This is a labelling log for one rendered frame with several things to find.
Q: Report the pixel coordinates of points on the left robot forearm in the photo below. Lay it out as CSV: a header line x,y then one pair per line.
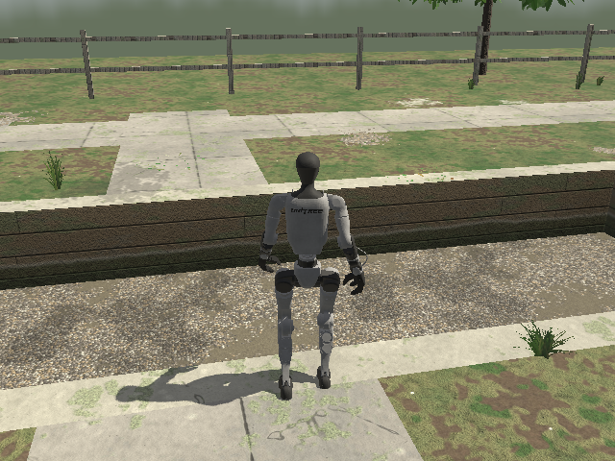
x,y
265,250

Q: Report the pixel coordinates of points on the right robot upper arm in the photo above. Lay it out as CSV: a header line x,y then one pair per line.
x,y
342,221

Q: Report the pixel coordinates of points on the right robot forearm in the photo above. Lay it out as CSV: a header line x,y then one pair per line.
x,y
353,258

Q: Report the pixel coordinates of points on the right robot hand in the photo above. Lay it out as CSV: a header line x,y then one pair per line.
x,y
359,280

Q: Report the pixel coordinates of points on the left robot hand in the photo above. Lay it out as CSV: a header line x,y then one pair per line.
x,y
264,267

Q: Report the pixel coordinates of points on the left robot shin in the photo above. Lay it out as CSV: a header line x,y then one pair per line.
x,y
285,352

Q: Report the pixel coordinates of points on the right robot foot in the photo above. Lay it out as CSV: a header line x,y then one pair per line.
x,y
324,381

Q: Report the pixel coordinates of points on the left robot upper arm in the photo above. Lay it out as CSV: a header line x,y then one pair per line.
x,y
276,204

